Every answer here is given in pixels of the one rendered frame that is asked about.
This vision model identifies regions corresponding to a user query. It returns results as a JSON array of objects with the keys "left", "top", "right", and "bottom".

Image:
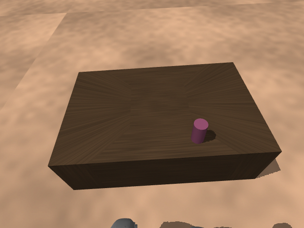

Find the can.
[{"left": 191, "top": 118, "right": 209, "bottom": 144}]

